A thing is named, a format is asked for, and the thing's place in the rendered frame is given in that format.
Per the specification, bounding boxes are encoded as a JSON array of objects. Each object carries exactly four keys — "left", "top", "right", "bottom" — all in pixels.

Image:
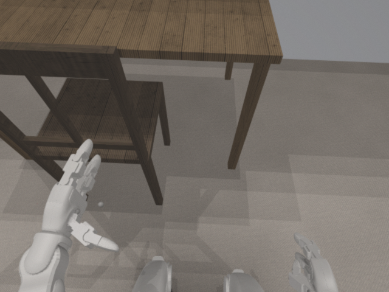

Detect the robot left hand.
[{"left": 41, "top": 139, "right": 119, "bottom": 252}]

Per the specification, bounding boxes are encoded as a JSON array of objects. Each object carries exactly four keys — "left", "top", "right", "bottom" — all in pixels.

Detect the left robot forearm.
[{"left": 18, "top": 231, "right": 72, "bottom": 292}]

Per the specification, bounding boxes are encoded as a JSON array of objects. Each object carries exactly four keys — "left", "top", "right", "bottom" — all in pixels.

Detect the right robot thigh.
[{"left": 224, "top": 273, "right": 264, "bottom": 292}]

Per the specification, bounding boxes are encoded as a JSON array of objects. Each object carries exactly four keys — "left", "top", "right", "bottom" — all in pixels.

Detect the table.
[{"left": 0, "top": 0, "right": 283, "bottom": 170}]

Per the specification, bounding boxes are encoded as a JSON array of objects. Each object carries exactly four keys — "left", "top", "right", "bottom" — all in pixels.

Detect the robot left shin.
[{"left": 152, "top": 256, "right": 164, "bottom": 261}]

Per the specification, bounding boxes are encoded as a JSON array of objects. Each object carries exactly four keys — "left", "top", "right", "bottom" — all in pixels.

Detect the robot right hand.
[{"left": 289, "top": 232, "right": 339, "bottom": 292}]

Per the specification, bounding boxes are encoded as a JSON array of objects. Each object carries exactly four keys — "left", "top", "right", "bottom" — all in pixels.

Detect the chair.
[{"left": 0, "top": 41, "right": 170, "bottom": 205}]

